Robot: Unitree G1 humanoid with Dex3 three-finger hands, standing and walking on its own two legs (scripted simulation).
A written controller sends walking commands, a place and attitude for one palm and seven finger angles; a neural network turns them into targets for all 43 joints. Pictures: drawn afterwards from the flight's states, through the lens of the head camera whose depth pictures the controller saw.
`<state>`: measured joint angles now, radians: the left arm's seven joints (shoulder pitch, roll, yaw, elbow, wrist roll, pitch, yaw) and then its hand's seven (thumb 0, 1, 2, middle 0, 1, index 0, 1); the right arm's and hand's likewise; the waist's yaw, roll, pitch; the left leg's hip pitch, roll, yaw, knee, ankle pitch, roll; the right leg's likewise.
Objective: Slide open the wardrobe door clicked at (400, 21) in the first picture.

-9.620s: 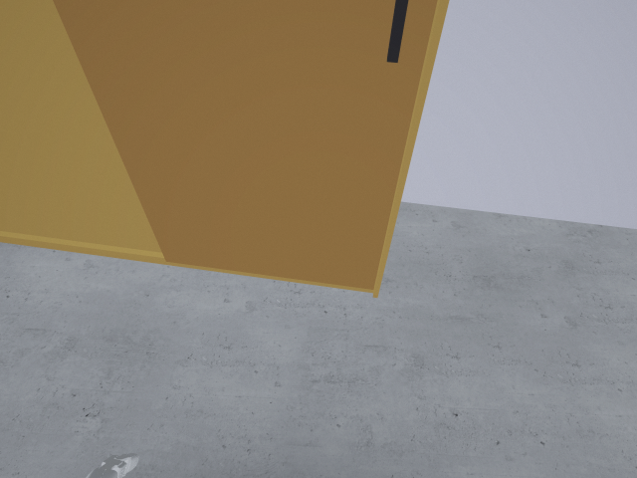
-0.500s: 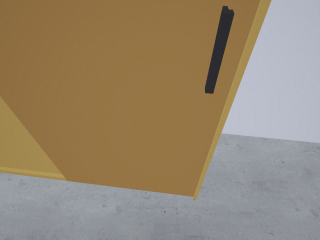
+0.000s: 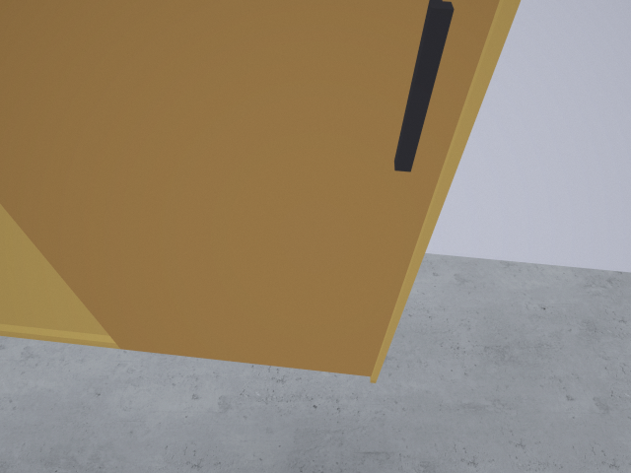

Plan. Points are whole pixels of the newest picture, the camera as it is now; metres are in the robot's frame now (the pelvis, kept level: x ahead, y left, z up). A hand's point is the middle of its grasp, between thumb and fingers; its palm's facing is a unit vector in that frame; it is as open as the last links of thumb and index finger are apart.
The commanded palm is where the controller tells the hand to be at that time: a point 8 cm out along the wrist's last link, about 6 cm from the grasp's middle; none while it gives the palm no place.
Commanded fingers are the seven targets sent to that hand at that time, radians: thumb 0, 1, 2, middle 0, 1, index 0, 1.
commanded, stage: look again from close up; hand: right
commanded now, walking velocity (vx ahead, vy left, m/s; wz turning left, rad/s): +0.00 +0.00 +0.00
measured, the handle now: (417, 91) +0.51 -0.08 +0.25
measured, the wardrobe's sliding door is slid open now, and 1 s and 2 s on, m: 0.00 0.00 0.00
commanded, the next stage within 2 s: none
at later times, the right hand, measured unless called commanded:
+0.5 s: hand out of the picture -0.01 -0.17 -0.18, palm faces +0.01 +0.98 -0.17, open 7.4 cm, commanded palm none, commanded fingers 0.00 -0.90 -0.90 0.20 0.30 0.20 0.30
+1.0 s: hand out of the picture -0.06 -0.16 -0.18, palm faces +0.03 +0.99 -0.15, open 7.4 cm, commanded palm none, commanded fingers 0.00 -0.90 -0.90 0.20 0.30 0.20 0.30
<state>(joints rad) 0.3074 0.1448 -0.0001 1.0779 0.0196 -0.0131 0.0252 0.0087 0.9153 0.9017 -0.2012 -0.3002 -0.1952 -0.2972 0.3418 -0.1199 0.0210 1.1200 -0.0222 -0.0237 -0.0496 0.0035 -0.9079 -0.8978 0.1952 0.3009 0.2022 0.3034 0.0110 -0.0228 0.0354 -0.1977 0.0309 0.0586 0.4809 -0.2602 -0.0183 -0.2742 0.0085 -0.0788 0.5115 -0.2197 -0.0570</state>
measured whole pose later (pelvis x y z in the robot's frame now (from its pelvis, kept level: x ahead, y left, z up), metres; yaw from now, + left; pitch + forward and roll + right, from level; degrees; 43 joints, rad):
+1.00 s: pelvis -0.03 +0.00 +0.00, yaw -1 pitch -2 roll +1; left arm 0.30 0.14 0.00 1.09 0.01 0.00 0.01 0.00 0.91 0.90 -0.20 -0.30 -0.20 -0.30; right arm 0.37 -0.15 0.01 1.08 -0.03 0.00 -0.04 0.00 -0.91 -0.90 0.19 0.30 0.20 0.30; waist 0.00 0.02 0.02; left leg -0.21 0.04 0.06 0.43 -0.20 -0.02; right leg -0.27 0.02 -0.07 0.43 -0.14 -0.06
